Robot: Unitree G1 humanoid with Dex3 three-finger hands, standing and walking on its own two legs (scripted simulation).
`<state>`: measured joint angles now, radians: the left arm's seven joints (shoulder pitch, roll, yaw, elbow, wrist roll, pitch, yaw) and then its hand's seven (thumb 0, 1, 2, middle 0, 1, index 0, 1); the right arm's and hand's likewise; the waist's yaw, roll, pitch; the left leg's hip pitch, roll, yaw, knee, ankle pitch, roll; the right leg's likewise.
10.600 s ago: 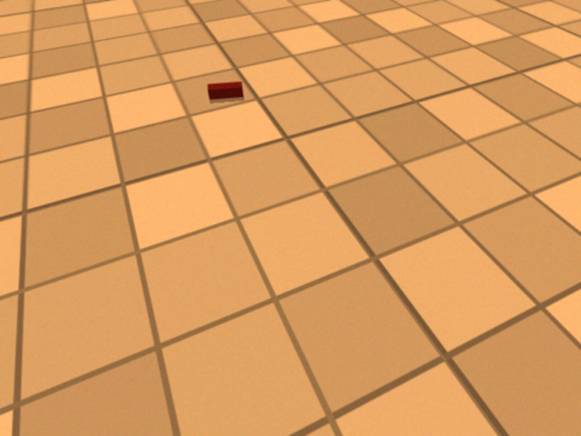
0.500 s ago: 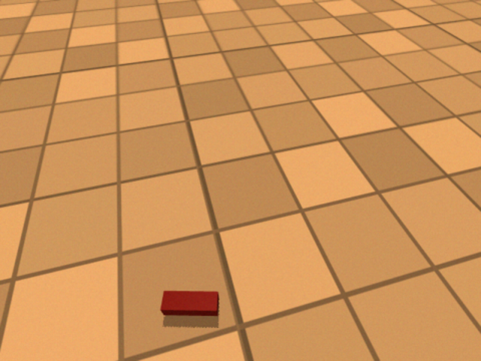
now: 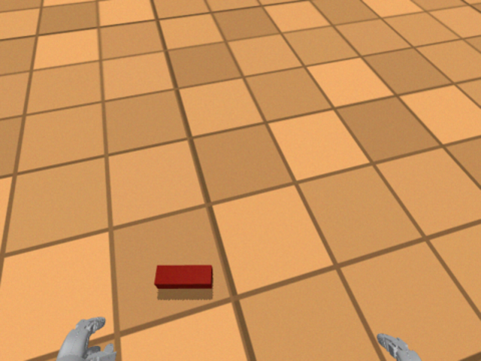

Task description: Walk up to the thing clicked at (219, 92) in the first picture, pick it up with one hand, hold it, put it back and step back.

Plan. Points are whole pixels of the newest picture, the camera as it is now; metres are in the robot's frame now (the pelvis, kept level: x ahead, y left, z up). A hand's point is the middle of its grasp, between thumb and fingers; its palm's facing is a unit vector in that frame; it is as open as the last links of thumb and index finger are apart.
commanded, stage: rise first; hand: left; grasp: from above
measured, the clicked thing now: (184, 277) +0.46 +0.22 -0.74
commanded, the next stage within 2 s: none
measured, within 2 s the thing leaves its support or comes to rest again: neither
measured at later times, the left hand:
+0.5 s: hand (113, 356) +0.15 +0.26 -0.21, palm faces -0.11 -0.90 -0.42, open 13.9 cm
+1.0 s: hand out of the picture +0.13 +0.27 -0.25, palm faces -0.24 -0.83 -0.50, open 14.3 cm
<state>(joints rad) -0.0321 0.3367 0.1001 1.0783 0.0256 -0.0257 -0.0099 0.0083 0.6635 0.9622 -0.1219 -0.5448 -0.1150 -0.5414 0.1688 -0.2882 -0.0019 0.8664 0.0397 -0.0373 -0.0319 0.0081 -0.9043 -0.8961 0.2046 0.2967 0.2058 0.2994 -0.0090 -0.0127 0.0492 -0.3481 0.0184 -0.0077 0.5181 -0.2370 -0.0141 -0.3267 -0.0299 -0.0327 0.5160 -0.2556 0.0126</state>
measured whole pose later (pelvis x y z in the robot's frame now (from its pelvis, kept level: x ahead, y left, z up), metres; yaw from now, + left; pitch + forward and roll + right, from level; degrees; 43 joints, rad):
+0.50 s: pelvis +0.01 +0.01 -0.06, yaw -1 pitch +15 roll -1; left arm 0.17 0.32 0.15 0.61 0.20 0.17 0.00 0.00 -0.49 0.99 -0.07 -1.09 -0.06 -1.09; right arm 0.20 -0.24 -0.04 0.61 0.01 -0.12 -0.03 0.01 -0.88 -0.89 0.21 0.30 0.21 0.30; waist -0.02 -0.01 -0.08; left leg -0.81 0.03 -0.01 1.03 -0.49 -0.01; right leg -0.78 -0.02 -0.02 1.00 -0.48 0.02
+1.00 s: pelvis -0.01 +0.01 -0.12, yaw -1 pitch +22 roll -2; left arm 0.27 0.34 0.12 0.38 0.29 0.21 0.01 0.00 -0.57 0.98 -0.08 -1.07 -0.07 -1.08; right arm 0.18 -0.23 -0.02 0.54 0.01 -0.17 -0.02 0.01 -0.91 -0.90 0.21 0.30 0.21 0.30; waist -0.02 0.01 -0.14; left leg -1.13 0.03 -0.04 1.32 -0.58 -0.01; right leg -1.09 -0.02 -0.03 1.28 -0.58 0.02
